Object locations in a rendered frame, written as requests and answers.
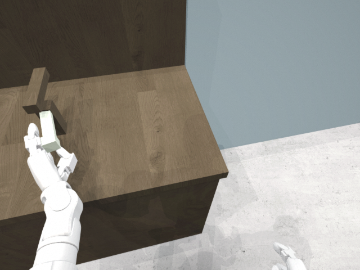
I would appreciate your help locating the robot left forearm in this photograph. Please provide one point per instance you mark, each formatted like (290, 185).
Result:
(59, 241)

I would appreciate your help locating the tap lever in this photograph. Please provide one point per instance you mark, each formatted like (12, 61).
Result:
(49, 141)

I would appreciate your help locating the counter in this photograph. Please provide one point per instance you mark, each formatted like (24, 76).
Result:
(113, 75)

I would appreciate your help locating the robot right hand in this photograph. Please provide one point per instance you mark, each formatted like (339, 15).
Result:
(289, 257)

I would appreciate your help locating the robot left hand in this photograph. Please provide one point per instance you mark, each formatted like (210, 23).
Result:
(41, 163)

